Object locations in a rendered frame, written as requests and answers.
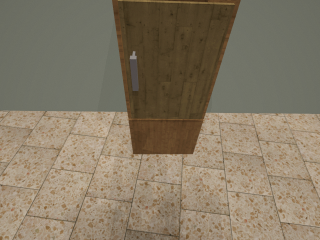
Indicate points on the handle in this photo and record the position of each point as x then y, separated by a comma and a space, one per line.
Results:
134, 71

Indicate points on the cupboard door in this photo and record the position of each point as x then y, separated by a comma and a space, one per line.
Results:
178, 45

